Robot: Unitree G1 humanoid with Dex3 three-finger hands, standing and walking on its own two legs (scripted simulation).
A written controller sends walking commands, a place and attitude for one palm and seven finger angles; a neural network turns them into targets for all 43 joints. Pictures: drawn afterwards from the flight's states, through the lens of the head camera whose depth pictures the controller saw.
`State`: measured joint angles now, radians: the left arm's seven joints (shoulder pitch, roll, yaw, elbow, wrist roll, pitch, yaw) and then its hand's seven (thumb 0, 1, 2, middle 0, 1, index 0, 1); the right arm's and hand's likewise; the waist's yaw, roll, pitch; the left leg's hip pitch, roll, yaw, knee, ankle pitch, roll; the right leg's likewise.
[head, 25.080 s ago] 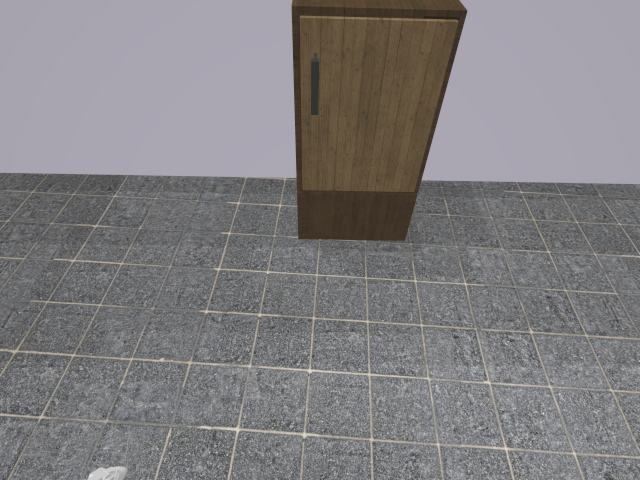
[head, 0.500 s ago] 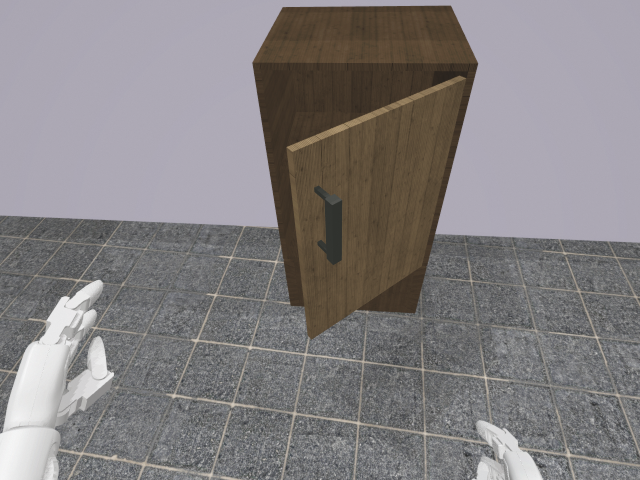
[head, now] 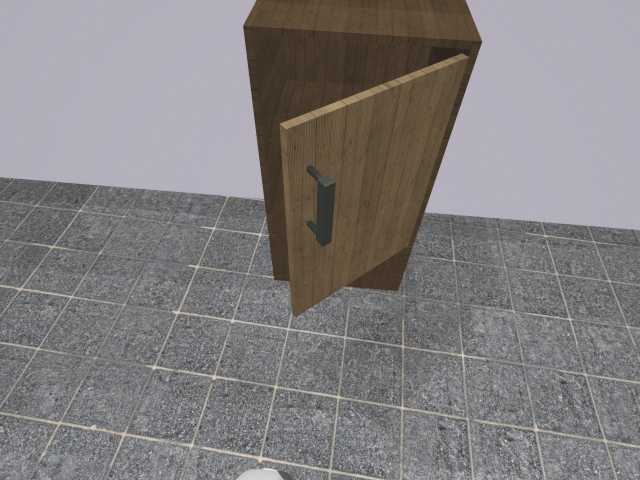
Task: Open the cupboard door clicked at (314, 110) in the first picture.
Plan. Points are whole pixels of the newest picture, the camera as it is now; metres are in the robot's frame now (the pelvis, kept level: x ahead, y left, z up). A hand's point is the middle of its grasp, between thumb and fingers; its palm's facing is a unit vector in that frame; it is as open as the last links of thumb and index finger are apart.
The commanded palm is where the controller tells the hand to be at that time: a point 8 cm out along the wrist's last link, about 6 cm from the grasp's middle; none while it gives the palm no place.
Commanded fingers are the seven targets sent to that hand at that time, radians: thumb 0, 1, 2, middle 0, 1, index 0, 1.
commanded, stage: let the arm hang, fingers relaxed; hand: left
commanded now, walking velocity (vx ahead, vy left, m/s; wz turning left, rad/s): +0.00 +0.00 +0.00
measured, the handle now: (318, 206) +0.57 +0.04 -0.04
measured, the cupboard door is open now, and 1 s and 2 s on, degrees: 42 42 42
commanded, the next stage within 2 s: look to check the result in 0.52 s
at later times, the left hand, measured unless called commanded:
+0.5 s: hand out of the picture -0.01 +0.12 -0.18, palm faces +0.08 -0.99 -0.13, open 7.4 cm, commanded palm none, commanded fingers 0.00 0.90 0.90 -0.20 -0.30 -0.20 -0.30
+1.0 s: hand out of the picture -0.03 +0.14 -0.18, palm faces +0.07 -0.98 -0.19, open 7.4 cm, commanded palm none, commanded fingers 0.00 0.90 0.90 -0.20 -0.30 -0.20 -0.30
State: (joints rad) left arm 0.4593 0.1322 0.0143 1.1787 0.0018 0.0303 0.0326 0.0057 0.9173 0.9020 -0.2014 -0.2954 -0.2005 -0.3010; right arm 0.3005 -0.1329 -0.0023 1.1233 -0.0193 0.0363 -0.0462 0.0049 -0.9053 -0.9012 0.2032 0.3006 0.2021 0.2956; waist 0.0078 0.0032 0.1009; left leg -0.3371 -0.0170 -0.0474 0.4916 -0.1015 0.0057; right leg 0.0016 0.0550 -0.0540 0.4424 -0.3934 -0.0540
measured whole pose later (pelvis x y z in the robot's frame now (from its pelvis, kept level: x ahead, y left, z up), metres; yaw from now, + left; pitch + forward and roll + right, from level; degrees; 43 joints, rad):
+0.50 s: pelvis +0.01 -0.02 +0.00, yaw +0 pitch -4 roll +0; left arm 0.35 0.07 0.01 1.12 0.00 0.00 0.05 0.00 0.91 0.90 -0.20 -0.30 -0.20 -0.30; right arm 0.31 -0.10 -0.01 1.14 -0.02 0.02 -0.05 0.00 -0.91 -0.90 0.20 0.30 0.20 0.30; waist -0.01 -0.01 0.05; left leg -0.32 -0.01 -0.05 0.53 -0.15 -0.01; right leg 0.03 0.06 -0.05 0.47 -0.43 -0.07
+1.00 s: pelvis +0.02 -0.02 +0.00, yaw -1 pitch -4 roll +1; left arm 0.39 0.11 0.02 1.13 0.00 0.01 0.05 0.00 0.91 0.90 -0.20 -0.30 -0.20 -0.30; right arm 0.27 -0.12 -0.01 1.14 -0.02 0.02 -0.06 0.00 -0.91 -0.90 0.20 0.30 0.20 0.30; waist 0.00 -0.01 0.08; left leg -0.30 -0.01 -0.04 0.53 -0.17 -0.02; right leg 0.06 0.06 -0.04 0.44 -0.43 -0.08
